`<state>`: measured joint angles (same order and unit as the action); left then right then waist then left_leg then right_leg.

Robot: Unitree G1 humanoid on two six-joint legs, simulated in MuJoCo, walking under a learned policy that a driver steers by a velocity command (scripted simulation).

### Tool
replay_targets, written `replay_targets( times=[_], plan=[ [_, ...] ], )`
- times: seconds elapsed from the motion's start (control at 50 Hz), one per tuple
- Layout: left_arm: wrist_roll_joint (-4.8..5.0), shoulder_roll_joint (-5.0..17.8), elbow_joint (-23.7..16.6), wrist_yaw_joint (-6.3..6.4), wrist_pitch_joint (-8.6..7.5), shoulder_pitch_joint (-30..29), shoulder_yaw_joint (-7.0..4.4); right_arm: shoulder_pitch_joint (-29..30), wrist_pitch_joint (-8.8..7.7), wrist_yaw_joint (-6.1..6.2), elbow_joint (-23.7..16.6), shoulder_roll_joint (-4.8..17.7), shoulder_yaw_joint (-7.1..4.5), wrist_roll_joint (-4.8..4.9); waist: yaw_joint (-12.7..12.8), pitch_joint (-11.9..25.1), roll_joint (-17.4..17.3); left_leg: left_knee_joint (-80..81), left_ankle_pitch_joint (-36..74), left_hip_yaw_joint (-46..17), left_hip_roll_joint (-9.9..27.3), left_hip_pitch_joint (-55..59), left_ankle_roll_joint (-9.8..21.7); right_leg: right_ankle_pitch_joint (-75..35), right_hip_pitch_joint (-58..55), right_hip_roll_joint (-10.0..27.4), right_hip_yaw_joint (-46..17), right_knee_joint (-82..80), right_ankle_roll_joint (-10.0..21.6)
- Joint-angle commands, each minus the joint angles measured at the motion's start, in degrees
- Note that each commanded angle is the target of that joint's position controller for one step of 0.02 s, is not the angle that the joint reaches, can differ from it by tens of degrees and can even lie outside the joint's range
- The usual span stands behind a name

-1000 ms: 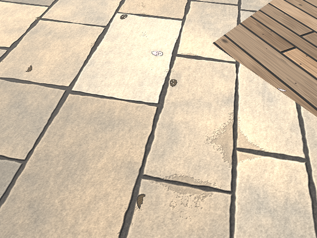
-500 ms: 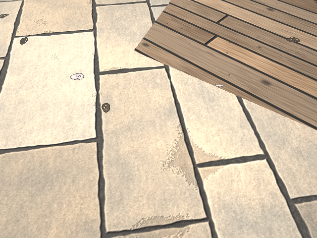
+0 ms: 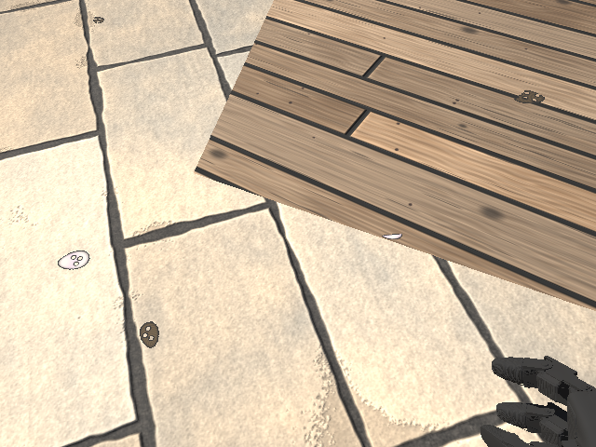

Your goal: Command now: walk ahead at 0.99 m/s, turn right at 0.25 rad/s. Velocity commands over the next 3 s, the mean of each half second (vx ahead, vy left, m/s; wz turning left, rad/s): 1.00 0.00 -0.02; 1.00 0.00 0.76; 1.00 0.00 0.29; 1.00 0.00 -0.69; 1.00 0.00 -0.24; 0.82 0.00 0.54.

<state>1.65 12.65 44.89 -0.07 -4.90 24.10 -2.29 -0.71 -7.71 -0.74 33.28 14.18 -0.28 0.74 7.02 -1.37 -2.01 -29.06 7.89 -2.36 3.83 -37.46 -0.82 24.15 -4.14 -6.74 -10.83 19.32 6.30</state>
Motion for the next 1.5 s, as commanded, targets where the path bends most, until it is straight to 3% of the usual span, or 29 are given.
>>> replay_targets(
  times=[0.02, 0.06, 0.1, 0.12, 0.16, 0.2, 0.26, 0.46, 0.5, 0.54, 0.56, 0.58, 0.6, 0.64, 0.68, 0.74, 0.88, 0.92, 0.98, 1.0, 1.02, 1.04, 1.06, 1.08, 1.12, 1.2, 1.38, 1.46, 1.5],
  plan=[
    [-1.03, 10.05, 0.62, 0.62, 0.88, 3.73, -2.71, 3.04, -1.57, -0.52, -5.20, 8.77, -3.79, 0.90, -3.73, 0.85, 9.31, 1.79, -6.07, 3.73, -4.28, 9.60, 3.65, -52.26, -1.03, 15.01, -5.14, 3.38, 4.78],
    [-3.22, 12.69, -1.67, 0.06, 1.43, -4.26, -2.98, -19.85, -0.37, 0.77, -0.84, 12.28, -5.65, 2.01, -17.81, 14.02, 11.28, -3.34, -10.50, 1.79, -1.01, 37.42, 7.84, -63.65, 8.74, 13.26, -2.53, 27.45, 2.16],
    [0.32, 2.46, -2.58, -0.79, -0.46, 6.75, 0.78, -32.57, -0.52, -0.61, 4.52, 14.10, -6.14, -0.57, -14.27, 31.53, -21.62, 9.95, -52.22, -48.00, 18.39, 71.48, 19.08, 1.90, 43.59, 0.84, -1.51, 62.78, -1.61],
    [2.47, 7.41, -3.56, -0.51, -0.74, -1.16, -0.26, -28.67, 0.03, -0.13, 4.12, 8.42, -5.00, -0.44, -15.95, 18.97, -14.36, 12.63, -55.03, -44.06, 17.04, 66.22, 16.06, -0.13, 52.21, 5.41, 0.12, 65.39, -0.52],
    [0.50, 7.32, -6.75, -0.79, -1.87, -13.34, 0.11, -24.84, 0.91, -0.17, 5.46, 7.19, -4.46, -1.56, -14.35, 4.49, 3.26, 14.01, -35.93, -28.23, 12.03, 47.69, 14.06, -4.49, 52.12, 8.81, 3.73, 60.63, -0.02],
    [0.07, 5.42, -6.82, -1.28, -1.43, -11.34, -0.01, -20.69, 0.42, -1.05, 6.07, 4.24, -3.32, -2.35, -8.27, 1.23, 0.46, 17.12, -30.01, -21.77, 8.92, 36.61, 14.33, -7.81, 46.91, 12.36, 3.32, 55.10, -0.30],
    [-0.17, 3.99, -6.41, -1.07, 0.17, -10.78, 0.58, -18.83, 0.02, -1.47, 7.41, 4.56, -3.14, 0.11, -5.14, -3.65, -0.51, 21.27, -24.77, -15.11, 7.49, 28.24, 14.58, -10.14, 48.04, 15.03, 4.90, 48.74, -2.23],
    [-0.71, 6.77, -14.61, -3.37, -3.31, -32.95, 0.19, -30.78, 1.69, 1.17, 13.47, 9.04, -3.59, 1.43, -10.25, -7.86, -0.79, 23.49, 0.00, -5.55, 7.16, 35.79, 11.13, -35.08, 35.04, 8.01, 9.48, 8.59, -4.75],
    [-0.12, 10.27, -13.98, -2.76, -3.23, -26.98, -1.58, -30.96, 2.93, 1.59, 14.18, 11.25, -4.03, 0.08, -5.83, -1.11, -5.13, 12.69, 21.60, -6.51, 8.34, 41.90, 9.61, -26.31, 27.08, 4.93, 10.50, 9.87, -3.42],
    [0.48, 14.50, -9.36, -0.89, -2.10, -3.50, -3.74, -26.25, 4.05, 1.62, 12.80, 11.75, -3.67, -1.93, 7.45, 13.29, -8.10, -16.31, 21.99, -4.87, 5.37, 26.86, 6.30, -19.52, -4.29, 10.23, 7.39, 16.66, -0.75],
    [-2.12, 20.95, -7.36, -0.53, -1.93, 3.71, -5.18, -36.04, 2.73, 1.30, 10.78, 0.12, -0.89, -1.75, 1.28, 27.48, 11.15, -41.88, -16.63, -3.69, -3.03, 4.03, 3.74, -1.17, -30.04, 27.94, -20.39, 15.34, 6.64],
    [-2.03, 17.72, -6.57, -1.61, -2.25, 5.64, -4.39, -37.21, 1.60, 0.86, 10.86, 0.13, -0.01, 2.18, 1.75, 37.25, 22.23, -52.34, -34.79, -9.20, -4.46, -3.01, 4.18, 20.12, -33.30, 32.08, -41.33, 1.16, 9.75],
    [-1.55, 12.41, -5.89, -1.12, -2.07, 2.24, -3.42, -27.28, 1.64, 1.58, 9.16, 6.17, -2.05, 4.36, 2.83, 23.31, 18.10, -55.37, -31.48, -6.90, -1.41, -9.51, 4.52, 19.51, -25.03, 29.14, -32.95, -2.35, 5.77],
    [-1.96, 8.86, -4.04, -0.70, -1.86, -4.05, -2.47, -17.03, 1.96, 1.76, 6.53, 6.70, -2.51, 1.87, 0.27, 7.97, 5.44, -51.87, -25.72, -4.09, 3.18, -9.23, 4.51, -1.23, -5.16, 26.02, -14.86, -2.78, 3.11],
    [-3.46, 5.23, -2.50, -0.82, -2.10, -8.65, -1.67, -19.17, 4.03, 0.68, 5.94, 3.44, -2.80, 1.91, -5.74, 3.85, 8.00, -48.66, -23.92, -4.63, 6.46, -2.15, 4.58, -8.44, 7.74, 23.24, -4.53, -5.51, 2.72],
    [-1.50, 4.64, -1.52, -1.01, -2.51, -13.74, -2.01, -17.13, 7.13, 0.27, 4.84, 1.49, -2.48, 2.02, -8.33, -3.71, 6.43, -46.61, -24.55, -3.72, 9.13, -3.74, 3.65, -16.29, 17.07, 22.92, 7.10, -10.29, 1.95],
    [-1.83, 14.39, -1.36, 0.53, -2.52, -12.23, -3.85, -5.92, 6.23, -2.50, 0.61, 3.78, -2.38, 1.11, -7.59, -7.67, 0.79, -20.61, 0.46, 4.65, 5.40, 0.56, 5.73, -27.97, 11.83, 19.86, 24.99, -13.77, -0.96],
    [-1.35, 17.34, -1.55, 0.49, -1.31, -11.73, -4.54, -6.72, 6.00, -3.33, 0.34, 7.49, -3.74, 1.26, -9.13, -5.43, 2.74, -16.88, -2.61, 10.32, 0.42, 5.01, 7.41, -54.71, 3.26, 19.93, 26.86, -7.68, -2.23],
    [-0.24, 19.08, -4.04, 0.60, 0.69, -14.31, -4.99, -28.23, 7.97, -2.33, 5.12, 17.58, -8.98, 2.14, -22.15, 8.79, 6.01, -18.21, -12.67, 13.23, -8.10, 35.34, 12.22, -88.57, 5.70, 19.48, 25.50, 26.78, -2.04],
    [0.70, 16.31, -3.26, 0.32, -0.22, -13.99, -4.12, -35.55, 8.48, -1.38, 7.71, 17.94, -9.37, 2.68, -24.18, 7.25, 0.57, -10.86, -11.35, 4.55, -6.09, 47.92, 14.33, -52.98, 19.58, 15.17, 24.15, 48.23, -5.25],
    [-1.95, 3.82, -4.44, -0.58, -2.02, -3.72, -0.42, -29.48, 8.08, -1.45, 7.10, 20.24, -8.28, 2.16, -10.79, 7.46, -22.88, -7.92, -20.96, -17.86, 0.67, 54.90, 21.24, 10.46, 39.36, 3.83, 17.82, 72.99, -6.88],
    [-0.08, 5.99, -8.63, -0.87, -4.37, -5.95, 0.30, -26.59, 5.83, -1.94, 3.29, 16.89, -6.85, -0.27, -10.30, 17.48, -18.70, 11.32, -44.08, -46.22, 10.78, 56.99, 26.97, 9.23, 48.22, 2.33, 4.84, 76.95, -5.05],
    [1.95, 12.49, -7.91, -0.77, -5.00, -13.32, -1.19, -27.92, 4.17, -2.14, 4.26, 12.31, -6.38, -0.32, -13.69, 11.88, -6.94, 17.62, -50.10, -45.96, 11.76, 52.26, 21.98, 1.49, 49.99, 6.78, 3.49, 70.24, -2.19],
    [2.20, 11.25, -8.95, -0.29, -4.97, -16.66, -1.01, -25.86, 3.18, -2.34, 5.20, 12.43, -6.11, -0.29, -11.42, 4.52, 0.98, 18.10, -48.26, -43.62, 11.30, 43.15, 20.02, -2.57, 49.69, 8.36, 4.73, 64.98, -1.74],
    [-0.98, 9.20, -6.93, 0.17, -3.71, -15.52, -0.54, -19.26, 1.79, -2.60, 4.52, 9.25, -4.92, -1.23, -7.35, 1.63, 6.09, 11.76, -28.84, -25.95, 4.98, 27.44, 16.63, -6.97, 38.30, 13.43, 3.51, 56.92, -1.21],
    [-1.05, 7.33, -6.84, 0.31, -0.44, -16.67, -0.30, -18.88, 1.13, -0.41, 5.36, 7.00, -3.77, -0.78, -6.17, -3.15, 3.31, 19.15, -29.69, -20.24, 3.80, 20.07, 17.95, -13.61, 41.76, 16.02, 5.09, 46.09, -6.14],
    [-0.38, 5.46, -13.02, -2.76, -2.93, -34.72, 0.27, -29.39, 1.83, 0.90, 11.53, 7.45, -3.54, 0.58, -14.84, -7.19, -0.73, 21.91, -10.62, -7.14, 4.14, 33.53, 13.34, -39.46, 40.27, 10.03, 11.43, 8.92, -6.39],
    [1.19, 10.25, -11.82, -3.44, -2.76, -26.26, -1.77, -26.74, 3.48, 1.33, 12.81, 11.39, -4.43, -1.96, -7.98, 0.79, -6.74, 11.25, 31.32, -1.49, 7.05, 50.69, 9.51, -28.43, 35.01, 4.05, 16.77, 9.42, -1.85],
    [1.79, 14.26, -7.36, -2.16, -0.85, -5.64, -3.67, -21.02, 4.50, 1.54, 11.92, 12.53, -4.63, -3.96, 4.02, 11.05, -8.46, -14.28, 51.90, 2.67, 6.65, 44.57, 7.05, -24.24, 12.41, 2.85, 17.11, 13.06, 1.53]
  ],
)
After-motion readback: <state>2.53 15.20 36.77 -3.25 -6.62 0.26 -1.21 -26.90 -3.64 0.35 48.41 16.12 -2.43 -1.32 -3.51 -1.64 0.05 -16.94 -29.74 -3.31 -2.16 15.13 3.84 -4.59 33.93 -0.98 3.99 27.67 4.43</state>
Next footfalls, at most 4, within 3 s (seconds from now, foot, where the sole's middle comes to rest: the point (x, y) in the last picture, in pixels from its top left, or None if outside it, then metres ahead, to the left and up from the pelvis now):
0.06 left None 0.27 0.15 -0.76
0.54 right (408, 340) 0.73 -0.11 -0.76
1.00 left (281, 223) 1.06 0.25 -0.76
1.50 right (272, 107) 1.57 0.35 -0.76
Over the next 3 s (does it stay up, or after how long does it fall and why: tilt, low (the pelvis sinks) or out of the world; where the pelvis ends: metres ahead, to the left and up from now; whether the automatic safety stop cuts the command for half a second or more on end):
stays up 2.56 0.62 -0.03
